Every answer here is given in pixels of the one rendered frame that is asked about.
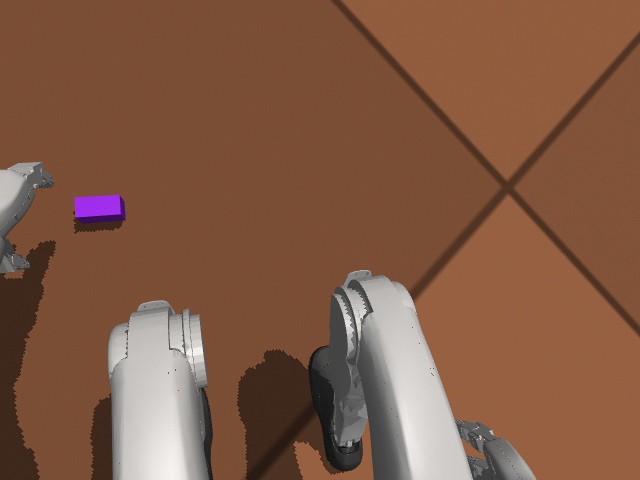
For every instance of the left robot hand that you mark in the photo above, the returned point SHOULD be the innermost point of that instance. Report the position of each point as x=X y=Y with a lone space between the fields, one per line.
x=16 y=196

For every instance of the small box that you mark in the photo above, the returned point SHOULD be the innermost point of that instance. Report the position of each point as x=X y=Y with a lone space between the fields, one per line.
x=96 y=209

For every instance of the right robot hand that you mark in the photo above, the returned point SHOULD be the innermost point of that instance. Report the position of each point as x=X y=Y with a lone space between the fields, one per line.
x=502 y=462

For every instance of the right robot foot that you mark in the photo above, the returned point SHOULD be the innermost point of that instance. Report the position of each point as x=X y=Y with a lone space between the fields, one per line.
x=341 y=458

